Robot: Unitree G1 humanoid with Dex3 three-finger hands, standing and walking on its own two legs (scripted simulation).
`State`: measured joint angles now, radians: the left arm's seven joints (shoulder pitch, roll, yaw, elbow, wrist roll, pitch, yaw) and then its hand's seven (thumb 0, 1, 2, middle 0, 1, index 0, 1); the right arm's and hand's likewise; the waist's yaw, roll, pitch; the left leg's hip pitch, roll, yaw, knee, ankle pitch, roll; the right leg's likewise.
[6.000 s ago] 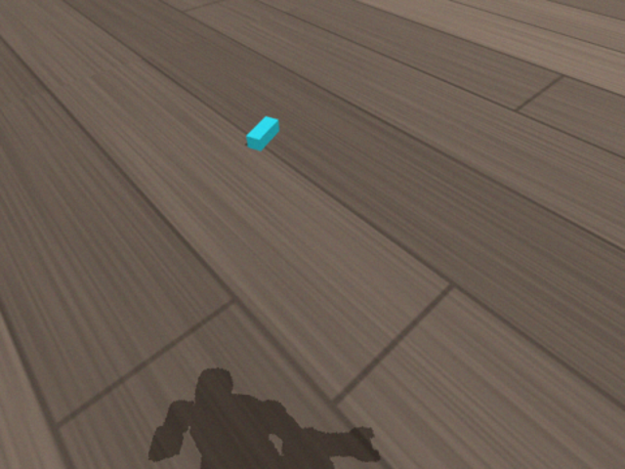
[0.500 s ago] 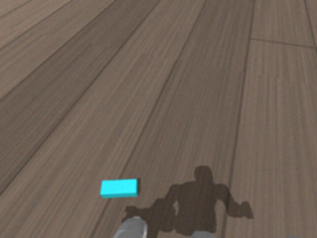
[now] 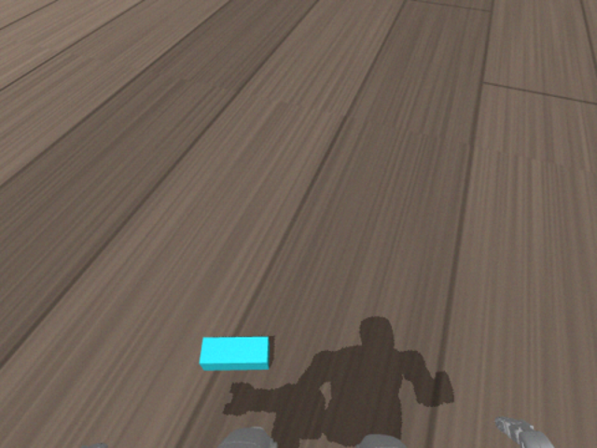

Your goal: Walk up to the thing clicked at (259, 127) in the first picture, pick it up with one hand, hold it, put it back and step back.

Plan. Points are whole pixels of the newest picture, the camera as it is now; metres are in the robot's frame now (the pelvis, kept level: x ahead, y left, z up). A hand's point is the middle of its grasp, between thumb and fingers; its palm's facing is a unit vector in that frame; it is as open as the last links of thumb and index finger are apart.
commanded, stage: walk up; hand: left
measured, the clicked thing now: (236, 353) +0.45 +0.23 -0.71
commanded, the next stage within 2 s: stand in 1.10 s
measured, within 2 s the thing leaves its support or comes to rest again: neither
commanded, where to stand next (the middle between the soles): +0.09 +0.03 m, yaw +1 degrees
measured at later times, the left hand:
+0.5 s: hand out of the picture +0.09 +0.26 -0.12, palm faces -0.03 -0.92 -0.38, open 7.4 cm
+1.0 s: hand out of the picture +0.10 +0.25 -0.12, palm faces -0.02 -0.93 -0.36, open 7.4 cm
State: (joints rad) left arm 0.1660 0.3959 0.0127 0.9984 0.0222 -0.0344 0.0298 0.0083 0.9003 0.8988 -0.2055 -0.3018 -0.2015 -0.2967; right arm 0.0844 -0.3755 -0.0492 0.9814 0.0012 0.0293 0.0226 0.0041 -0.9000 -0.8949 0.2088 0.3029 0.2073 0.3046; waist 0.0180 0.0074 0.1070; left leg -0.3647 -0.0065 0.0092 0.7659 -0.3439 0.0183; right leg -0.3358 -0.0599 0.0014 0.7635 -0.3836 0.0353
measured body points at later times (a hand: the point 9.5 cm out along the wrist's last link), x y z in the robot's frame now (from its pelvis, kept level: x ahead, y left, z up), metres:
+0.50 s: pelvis +0.00 +0.00 +0.03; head +0.02 -0.01 +0.48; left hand +0.09 +0.31 -0.10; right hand +0.11 -0.31 -0.10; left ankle +0.03 +0.11 -0.71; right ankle +0.02 -0.15 -0.71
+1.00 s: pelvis +0.01 -0.01 +0.04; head +0.03 -0.01 +0.49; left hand +0.10 +0.30 -0.09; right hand +0.09 -0.31 -0.10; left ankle +0.03 +0.11 -0.71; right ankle +0.02 -0.15 -0.71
